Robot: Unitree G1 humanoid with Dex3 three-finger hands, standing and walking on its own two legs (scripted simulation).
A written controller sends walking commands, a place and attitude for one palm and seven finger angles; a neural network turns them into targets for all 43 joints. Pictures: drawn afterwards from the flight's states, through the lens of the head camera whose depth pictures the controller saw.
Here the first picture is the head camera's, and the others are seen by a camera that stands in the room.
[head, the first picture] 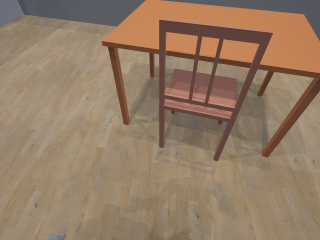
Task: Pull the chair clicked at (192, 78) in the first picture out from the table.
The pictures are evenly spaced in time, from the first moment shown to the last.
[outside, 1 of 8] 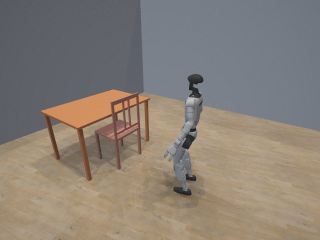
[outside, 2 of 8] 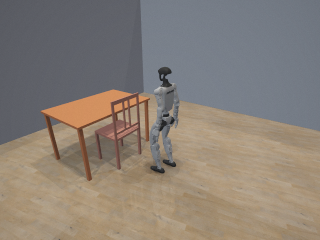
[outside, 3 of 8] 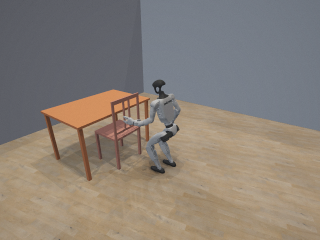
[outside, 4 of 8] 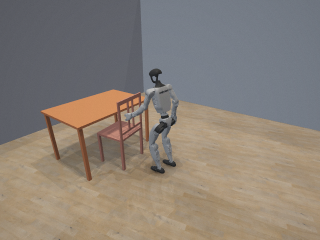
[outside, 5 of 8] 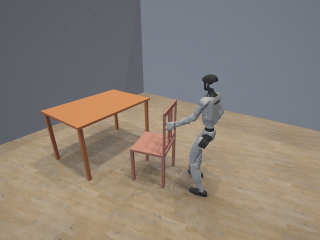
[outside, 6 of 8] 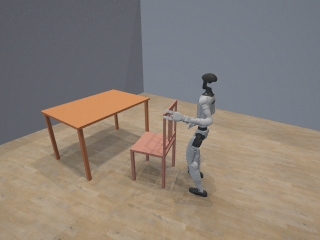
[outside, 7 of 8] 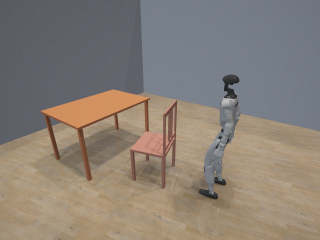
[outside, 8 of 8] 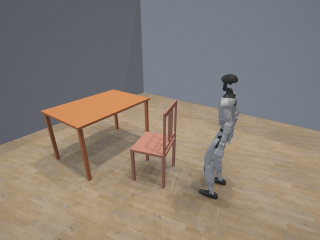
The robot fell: no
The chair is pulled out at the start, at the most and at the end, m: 0.00 0.62 0.62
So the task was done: yes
